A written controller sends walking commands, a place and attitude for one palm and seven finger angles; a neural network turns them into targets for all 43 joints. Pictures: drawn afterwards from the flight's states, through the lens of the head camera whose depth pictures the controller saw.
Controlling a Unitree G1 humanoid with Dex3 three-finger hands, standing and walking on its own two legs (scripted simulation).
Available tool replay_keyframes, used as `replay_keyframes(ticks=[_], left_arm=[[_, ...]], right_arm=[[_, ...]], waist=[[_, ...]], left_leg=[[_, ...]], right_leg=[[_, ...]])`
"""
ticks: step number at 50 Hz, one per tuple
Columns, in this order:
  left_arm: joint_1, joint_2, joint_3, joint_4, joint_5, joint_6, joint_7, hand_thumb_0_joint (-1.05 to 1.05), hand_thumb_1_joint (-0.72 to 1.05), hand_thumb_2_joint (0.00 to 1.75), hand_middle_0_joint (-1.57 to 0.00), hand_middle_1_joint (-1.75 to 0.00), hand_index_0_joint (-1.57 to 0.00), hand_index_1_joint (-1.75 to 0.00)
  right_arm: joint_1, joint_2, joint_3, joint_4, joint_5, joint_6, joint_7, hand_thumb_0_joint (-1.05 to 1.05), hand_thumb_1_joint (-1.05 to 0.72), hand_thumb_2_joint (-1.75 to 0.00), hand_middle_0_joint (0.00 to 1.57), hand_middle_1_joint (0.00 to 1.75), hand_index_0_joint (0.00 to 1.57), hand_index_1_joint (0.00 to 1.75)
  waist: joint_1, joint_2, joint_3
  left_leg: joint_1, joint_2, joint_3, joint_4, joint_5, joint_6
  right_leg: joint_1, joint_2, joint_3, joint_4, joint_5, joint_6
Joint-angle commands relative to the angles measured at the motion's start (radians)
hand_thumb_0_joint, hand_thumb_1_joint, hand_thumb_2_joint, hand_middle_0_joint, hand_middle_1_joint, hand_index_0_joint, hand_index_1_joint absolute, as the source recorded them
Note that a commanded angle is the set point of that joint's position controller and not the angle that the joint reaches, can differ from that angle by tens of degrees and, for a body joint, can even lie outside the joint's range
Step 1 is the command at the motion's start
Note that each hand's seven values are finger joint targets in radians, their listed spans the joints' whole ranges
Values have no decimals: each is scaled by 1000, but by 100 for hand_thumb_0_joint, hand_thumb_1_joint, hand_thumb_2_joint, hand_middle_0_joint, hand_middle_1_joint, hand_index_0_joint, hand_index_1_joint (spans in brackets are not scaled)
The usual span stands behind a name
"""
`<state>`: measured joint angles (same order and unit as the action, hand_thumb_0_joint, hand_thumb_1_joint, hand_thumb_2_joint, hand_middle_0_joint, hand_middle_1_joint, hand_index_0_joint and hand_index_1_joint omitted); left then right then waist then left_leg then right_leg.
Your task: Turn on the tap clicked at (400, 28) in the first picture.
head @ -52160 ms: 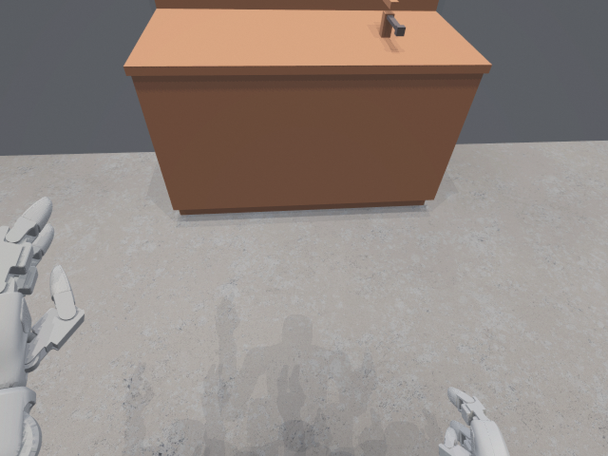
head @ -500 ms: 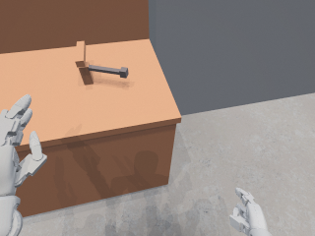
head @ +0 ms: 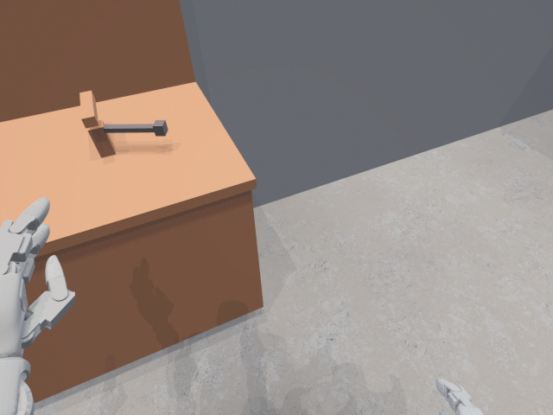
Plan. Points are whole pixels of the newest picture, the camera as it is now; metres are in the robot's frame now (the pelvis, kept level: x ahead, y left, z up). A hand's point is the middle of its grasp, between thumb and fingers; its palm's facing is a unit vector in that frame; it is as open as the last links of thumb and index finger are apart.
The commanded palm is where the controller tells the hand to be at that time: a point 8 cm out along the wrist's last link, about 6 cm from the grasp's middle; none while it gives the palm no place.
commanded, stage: stop stepping back and stand still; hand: left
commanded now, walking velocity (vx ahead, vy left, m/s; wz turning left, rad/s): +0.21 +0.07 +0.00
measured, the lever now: (160, 128) +0.74 +0.31 +0.03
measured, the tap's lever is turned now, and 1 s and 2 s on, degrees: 65 65 65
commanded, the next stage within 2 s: stand and check the lever's angle in 0.44 s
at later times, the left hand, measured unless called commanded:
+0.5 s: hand (49, 332) +0.18 +0.24 +0.15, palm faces +0.41 -0.84 -0.35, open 7.4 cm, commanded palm +0.12 +0.29 +0.17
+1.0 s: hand (31, 315) +0.19 +0.27 +0.15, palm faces +0.39 -0.84 -0.38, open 7.4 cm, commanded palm +0.14 +0.30 +0.17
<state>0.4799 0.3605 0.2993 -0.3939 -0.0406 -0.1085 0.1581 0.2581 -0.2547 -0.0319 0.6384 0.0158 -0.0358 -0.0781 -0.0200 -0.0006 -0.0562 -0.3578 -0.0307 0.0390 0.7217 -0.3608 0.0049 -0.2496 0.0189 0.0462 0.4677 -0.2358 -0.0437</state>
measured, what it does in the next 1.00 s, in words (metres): steps on the spot: left foot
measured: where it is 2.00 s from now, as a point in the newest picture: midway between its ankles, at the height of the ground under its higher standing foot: outside the picture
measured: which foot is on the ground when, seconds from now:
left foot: up 0.00-0.06, down 0.08-1.00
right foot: down 0.00-1.00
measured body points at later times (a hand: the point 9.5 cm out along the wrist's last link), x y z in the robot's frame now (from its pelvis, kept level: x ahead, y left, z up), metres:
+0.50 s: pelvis -0.03 +0.00 -0.01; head -0.05 -0.01 +0.44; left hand +0.15 +0.28 +0.17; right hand +0.13 -0.22 -0.10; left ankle -0.02 +0.12 -0.73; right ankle -0.02 -0.08 -0.74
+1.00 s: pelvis -0.02 +0.02 +0.00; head -0.01 +0.02 +0.45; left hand +0.17 +0.31 +0.17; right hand +0.16 -0.20 -0.08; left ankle +0.00 +0.13 -0.74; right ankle -0.02 -0.08 -0.74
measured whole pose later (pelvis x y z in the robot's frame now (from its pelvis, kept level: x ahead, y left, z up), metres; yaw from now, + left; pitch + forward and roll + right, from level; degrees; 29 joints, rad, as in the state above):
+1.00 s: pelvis -0.02 +0.02 +0.00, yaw +0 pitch +0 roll -1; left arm 0.47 0.36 0.31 -0.45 -0.05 -0.13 0.15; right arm 0.18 -0.20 0.01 0.59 0.00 -0.08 -0.07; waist 0.01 0.03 0.01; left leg -0.24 0.02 0.05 0.46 -0.22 0.02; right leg -0.18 0.04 -0.02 0.41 -0.22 -0.03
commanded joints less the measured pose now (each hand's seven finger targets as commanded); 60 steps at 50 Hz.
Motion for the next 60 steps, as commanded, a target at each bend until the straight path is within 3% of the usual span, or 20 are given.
replay_keyframes(ticks=[1,5,7,9,12,14,15,17,18,20,22,24,25,27,29,31,35,41,50,60], left_arm=[[-77,194,142,-222,-4,-84,25,0,90,90,-20,-30,-20,-30],[7,212,180,-259,-10,-108,22,0,90,90,-20,-30,-20,-30],[-57,187,169,-269,5,-105,28,0,90,90,-20,-30,-20,-30],[-110,159,148,-200,23,-93,33,0,90,90,-20,-30,-20,-30],[-161,132,106,-181,20,-84,24,0,90,90,-20,-30,-20,-30],[-171,124,87,-170,20,-82,19,0,90,90,-20,-30,-20,-30],[-202,127,82,-176,20,-83,17,0,90,90,-20,-30,-20,-30],[-200,158,93,-170,17,-73,10,0,90,90,-20,-30,-20,-30],[-188,165,93,-174,12,-73,7,0,90,90,-20,-30,-20,-30],[-190,197,135,-224,5,-95,10,0,90,90,-20,-30,-20,-30],[-160,211,170,-255,5,-108,16,0,90,90,-20,-30,-20,-30],[-103,181,159,-259,-8,-112,19,0,90,90,-20,-30,-20,-30],[-97,177,157,-270,-14,-113,20,0,90,90,-20,-30,-20,-30],[-82,142,124,-232,-22,-105,12,0,90,90,-20,-30,-20,-30],[-117,142,122,-210,-6,-94,9,0,90,90,-20,-30,-20,-30],[-150,137,106,-202,0,-93,10,0,90,90,-20,-30,-20,-30],[-144,132,88,-242,-3,-88,10,0,90,90,-20,-30,-20,-30],[-109,162,120,-290,-4,-84,19,0,90,90,-20,-30,-20,-30],[-60,139,112,-223,-15,-78,13,0,90,90,-20,-30,-20,-30],[-99,151,111,-244,-7,-83,20,0,90,90,-20,-30,-20,-30]], right_arm=[[-137,-88,-37,-173,-1,-76,1,0,-90,-90,20,30,20,30],[-134,-108,-38,-176,1,-98,-6,0,-90,-90,20,30,20,30],[-141,-103,-20,-155,-14,-98,-22,0,-90,-90,20,30,20,30],[-120,-94,-20,-139,-17,-112,-25,0,-90,-90,20,30,20,30],[-129,-100,-17,-135,-16,-130,-21,0,-90,-90,20,30,20,30],[-135,-96,-12,-131,-23,-131,-17,0,-90,-90,20,30,20,30],[-136,-91,-14,-131,-28,-129,-13,0,-90,-90,20,30,20,30],[-135,-85,-33,-128,-22,-121,0,0,-90,-90,20,30,20,30],[-140,-70,-30,-134,-17,-117,5,0,-90,-90,20,30,20,30],[-142,-55,-16,-139,-13,-122,11,0,-90,-90,20,30,20,30],[-152,-42,-7,-145,-15,-112,7,0,-90,-90,20,30,20,30],[-152,-42,-3,-156,-20,-106,2,0,-90,-90,20,30,20,30],[-164,-58,-11,-164,-17,-105,0,0,-90,-90,20,30,20,30],[-175,-70,-18,-180,6,-93,-2,0,-90,-90,20,30,20,30],[-183,-64,1,-173,-9,-93,-5,0,-90,-90,20,30,20,30],[-180,-67,0,-172,-10,-98,-6,0,-90,-90,20,30,20,30],[-170,-74,-13,-181,-11,-111,-4,0,-90,-90,20,30,20,30],[-175,-73,-12,-193,-18,-105,-4,0,-90,-90,20,30,20,30],[-176,-69,-8,-191,-17,-92,-7,0,-90,-90,20,30,20,30],[-181,-74,-9,-186,-22,-99,-11,0,-90,-90,20,30,20,30]], waist=[[11,-101,-25],[22,81,-34],[1,253,67],[-3,201,108],[9,139,73],[10,117,68],[5,53,68],[14,-198,63],[21,-235,75],[21,-123,23],[20,-68,-28],[19,-10,-52],[28,42,-53],[37,46,-18],[25,104,76],[29,67,52],[32,54,-62],[34,81,-91],[30,30,-60],[32,52,-48]], left_leg=[[115,27,-14,-278,30,33],[151,146,-153,-388,2,73],[21,214,-286,-551,-392,104],[-56,279,-355,-582,-455,146],[-4,225,-230,-466,-285,111],[-45,177,-161,-365,-193,89],[-65,134,-111,-288,-160,73],[-88,41,-15,-16,-113,29],[-127,31,-14,101,-79,18],[-127,55,-47,83,-75,11],[-6,58,-25,-107,-15,11],[159,53,-15,-279,183,16],[202,120,-86,-315,265,36],[196,178,-153,-325,193,48],[83,172,-161,-386,74,52],[84,151,-133,-374,77,46],[195,133,-86,-318,299,33],[192,137,-90,-320,394,24],[165,122,-74,-332,296,15],[154,118,-82,-366,213,17]], right_leg=[[22,-211,187,-177,-87,-26],[7,-57,66,-58,-157,32],[-58,12,-43,103,-224,45],[-47,33,-85,247,-151,56],[18,22,-103,65,-148,48],[99,-15,-48,-43,-92,20],[90,-66,43,-84,-125,-9],[25,-230,355,-261,-373,-71],[54,-298,423,-300,-307,-111],[154,-312,310,-197,86,-145],[156,-265,183,-110,244,-108],[97,-172,94,-59,169,-37],[51,-117,63,-37,106,1],[-8,-58,41,-76,-21,44],[-9,-36,13,-82,-26,42],[32,-43,24,-102,28,39],[80,-60,30,-94,186,35],[118,-56,9,-82,237,34],[94,-56,21,-127,187,35],[87,-47,16,-137,135,34]])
